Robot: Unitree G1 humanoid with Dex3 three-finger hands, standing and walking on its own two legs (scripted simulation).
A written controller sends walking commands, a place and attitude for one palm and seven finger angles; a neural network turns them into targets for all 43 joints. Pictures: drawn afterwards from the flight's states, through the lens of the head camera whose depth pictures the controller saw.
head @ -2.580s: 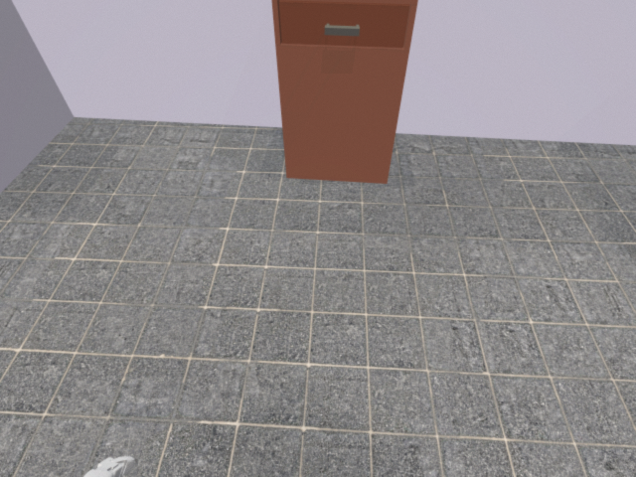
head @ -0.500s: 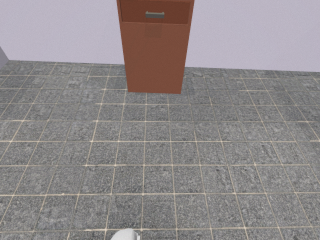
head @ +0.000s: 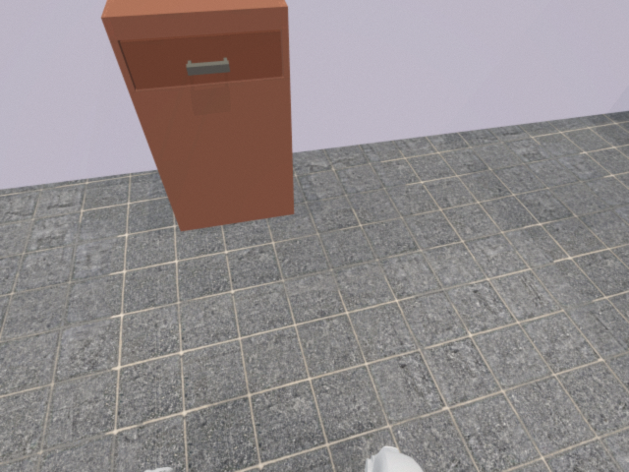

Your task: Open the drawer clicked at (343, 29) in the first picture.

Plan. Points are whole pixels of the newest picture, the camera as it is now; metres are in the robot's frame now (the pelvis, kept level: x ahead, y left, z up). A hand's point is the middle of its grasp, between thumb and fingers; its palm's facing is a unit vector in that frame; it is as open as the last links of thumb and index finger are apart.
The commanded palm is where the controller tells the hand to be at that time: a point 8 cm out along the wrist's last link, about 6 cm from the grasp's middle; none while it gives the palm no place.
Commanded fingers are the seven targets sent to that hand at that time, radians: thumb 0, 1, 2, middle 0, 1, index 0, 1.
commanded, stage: walk to a spot facing it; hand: left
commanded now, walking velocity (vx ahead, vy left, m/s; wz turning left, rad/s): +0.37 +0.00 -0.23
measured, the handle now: (208, 64) +1.18 +0.36 -0.05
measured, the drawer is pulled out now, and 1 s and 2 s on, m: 0.00 0.00 0.00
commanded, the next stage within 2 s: turn to face it in 0.74 s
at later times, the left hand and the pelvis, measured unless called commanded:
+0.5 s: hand (209, 422) +0.23 +0.18 -0.19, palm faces +0.01 -0.99 -0.16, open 7.2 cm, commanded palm none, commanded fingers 0.00 0.90 0.90 -0.20 -0.30 -0.20 -0.30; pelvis +0.23 -0.01 -0.01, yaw -2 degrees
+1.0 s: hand (268, 256) +0.57 +0.12 -0.18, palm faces -0.21 -0.95 -0.22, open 7.3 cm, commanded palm none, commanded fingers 0.00 0.90 0.90 -0.20 -0.30 -0.20 -0.30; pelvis +0.43 -0.04 -0.02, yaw -10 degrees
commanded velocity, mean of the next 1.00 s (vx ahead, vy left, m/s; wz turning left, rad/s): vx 0.26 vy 0.00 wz -0.09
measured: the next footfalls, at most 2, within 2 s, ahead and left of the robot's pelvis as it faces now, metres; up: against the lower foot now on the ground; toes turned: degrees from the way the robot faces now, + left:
right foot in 0.12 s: +0.20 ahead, -0.14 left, +0.00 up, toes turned -11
left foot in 0.50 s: +0.36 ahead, +0.11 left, +0.00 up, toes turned +9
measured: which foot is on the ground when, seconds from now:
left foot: down 0.00-0.14, up 0.16-0.48, down 0.50-0.98, up 1.00-1.00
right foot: up 0.00-0.10, down 0.12-0.52, up 0.54-0.96, down 0.98-1.00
